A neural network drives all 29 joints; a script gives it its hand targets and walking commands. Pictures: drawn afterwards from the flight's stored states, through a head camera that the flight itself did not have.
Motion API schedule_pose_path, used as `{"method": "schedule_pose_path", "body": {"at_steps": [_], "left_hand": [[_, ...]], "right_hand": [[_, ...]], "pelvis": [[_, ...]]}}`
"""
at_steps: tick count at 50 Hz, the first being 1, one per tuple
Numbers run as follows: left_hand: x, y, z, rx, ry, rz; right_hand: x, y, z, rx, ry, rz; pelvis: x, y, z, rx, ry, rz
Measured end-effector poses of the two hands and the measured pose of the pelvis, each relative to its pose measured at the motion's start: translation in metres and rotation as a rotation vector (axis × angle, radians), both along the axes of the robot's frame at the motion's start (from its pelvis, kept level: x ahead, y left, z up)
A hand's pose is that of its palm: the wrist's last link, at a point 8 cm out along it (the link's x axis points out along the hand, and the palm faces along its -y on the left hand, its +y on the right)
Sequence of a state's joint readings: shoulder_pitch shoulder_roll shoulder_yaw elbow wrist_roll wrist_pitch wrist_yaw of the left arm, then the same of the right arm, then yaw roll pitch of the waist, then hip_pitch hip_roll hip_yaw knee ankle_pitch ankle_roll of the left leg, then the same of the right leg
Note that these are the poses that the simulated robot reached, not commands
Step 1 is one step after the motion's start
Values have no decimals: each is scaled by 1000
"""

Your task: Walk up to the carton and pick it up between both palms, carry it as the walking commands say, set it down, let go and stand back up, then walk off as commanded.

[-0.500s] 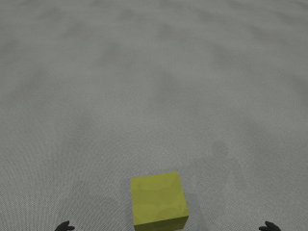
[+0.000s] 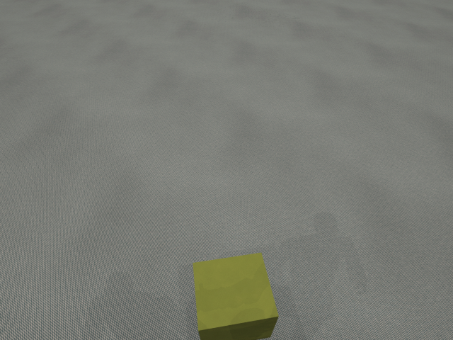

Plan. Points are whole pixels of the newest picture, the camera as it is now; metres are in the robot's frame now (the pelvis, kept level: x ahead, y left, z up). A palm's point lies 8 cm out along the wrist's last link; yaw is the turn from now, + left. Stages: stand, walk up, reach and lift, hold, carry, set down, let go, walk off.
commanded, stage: stand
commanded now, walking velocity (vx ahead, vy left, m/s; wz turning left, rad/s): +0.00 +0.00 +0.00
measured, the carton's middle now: (232, 300) +0.45 +0.01 -0.65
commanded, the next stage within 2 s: walk off in 0.78 s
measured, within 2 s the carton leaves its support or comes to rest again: neither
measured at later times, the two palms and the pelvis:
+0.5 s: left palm out of the picture +0.08 +0.30 -0.11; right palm out of the picture +0.08 -0.31 -0.10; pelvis -0.01 +0.00 +0.00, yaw +0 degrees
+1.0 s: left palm out of the picture +0.07 +0.31 -0.11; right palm out of the picture +0.08 -0.32 -0.10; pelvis -0.01 -0.01 +0.00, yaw +1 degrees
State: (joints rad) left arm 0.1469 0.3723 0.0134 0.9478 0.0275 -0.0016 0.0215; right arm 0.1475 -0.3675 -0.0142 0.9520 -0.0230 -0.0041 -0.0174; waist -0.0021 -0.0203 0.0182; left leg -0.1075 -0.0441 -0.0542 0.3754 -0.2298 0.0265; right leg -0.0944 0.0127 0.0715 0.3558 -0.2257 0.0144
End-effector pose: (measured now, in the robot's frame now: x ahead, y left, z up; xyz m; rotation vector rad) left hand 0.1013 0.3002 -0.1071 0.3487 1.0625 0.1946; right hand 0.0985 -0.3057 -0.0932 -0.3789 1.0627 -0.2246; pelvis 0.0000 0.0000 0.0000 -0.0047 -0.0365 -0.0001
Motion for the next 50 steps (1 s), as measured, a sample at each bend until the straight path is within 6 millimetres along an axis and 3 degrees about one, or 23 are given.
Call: {"method": "schedule_pose_path", "body": {"at_steps": [16, 50], "left_hand": [[-20, 3, -1, 6, 39, 13], [-28, 5, 0, 15, 67, 30]], "right_hand": [[-13, -6, -2, 1, 33, -5], [-17, -12, -4, 1, 59, -3]], "pelvis": [[-9, -2, 1, 0, -5, 5], [-12, -6, 3, 1, -5, 14]]}}
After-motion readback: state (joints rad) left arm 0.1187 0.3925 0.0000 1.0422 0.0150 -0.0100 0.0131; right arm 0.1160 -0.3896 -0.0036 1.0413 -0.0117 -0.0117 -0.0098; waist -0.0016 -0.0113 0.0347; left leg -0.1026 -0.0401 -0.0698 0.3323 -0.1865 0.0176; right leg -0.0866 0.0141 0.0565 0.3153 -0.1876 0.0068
